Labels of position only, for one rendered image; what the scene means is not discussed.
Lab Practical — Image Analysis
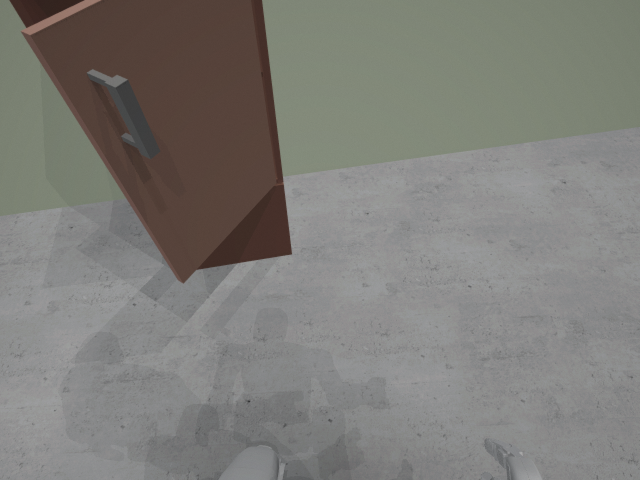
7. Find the robot right hand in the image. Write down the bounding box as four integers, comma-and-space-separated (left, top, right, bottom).
481, 438, 543, 480

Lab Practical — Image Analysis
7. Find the handle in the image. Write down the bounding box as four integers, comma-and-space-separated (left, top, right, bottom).
87, 69, 160, 159

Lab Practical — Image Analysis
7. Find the cupboard door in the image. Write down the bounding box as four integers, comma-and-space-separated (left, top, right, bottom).
21, 0, 276, 284

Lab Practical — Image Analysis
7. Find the robot left thigh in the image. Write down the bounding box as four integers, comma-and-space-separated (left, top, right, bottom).
218, 447, 285, 480

